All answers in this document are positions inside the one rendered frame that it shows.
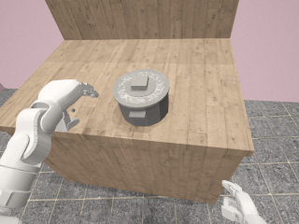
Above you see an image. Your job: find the knob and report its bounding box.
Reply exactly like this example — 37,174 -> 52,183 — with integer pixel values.
131,76 -> 149,90

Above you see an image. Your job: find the robot right forearm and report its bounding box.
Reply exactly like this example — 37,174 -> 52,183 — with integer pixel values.
242,214 -> 266,224

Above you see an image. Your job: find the lid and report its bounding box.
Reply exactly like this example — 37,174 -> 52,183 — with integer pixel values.
112,68 -> 170,109

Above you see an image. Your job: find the robot left upper arm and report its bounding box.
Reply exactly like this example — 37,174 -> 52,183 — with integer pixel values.
0,215 -> 23,224

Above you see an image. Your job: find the table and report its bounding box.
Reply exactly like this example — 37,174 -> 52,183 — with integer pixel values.
0,0 -> 255,204

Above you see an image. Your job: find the pot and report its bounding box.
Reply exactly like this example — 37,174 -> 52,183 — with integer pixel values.
119,93 -> 169,127

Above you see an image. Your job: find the robot left forearm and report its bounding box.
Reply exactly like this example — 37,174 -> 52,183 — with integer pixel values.
0,99 -> 64,213

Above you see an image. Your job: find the robot right hand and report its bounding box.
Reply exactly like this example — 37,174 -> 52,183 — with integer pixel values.
221,180 -> 259,224

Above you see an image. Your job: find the robot left hand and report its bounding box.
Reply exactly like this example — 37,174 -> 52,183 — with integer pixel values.
37,79 -> 99,132

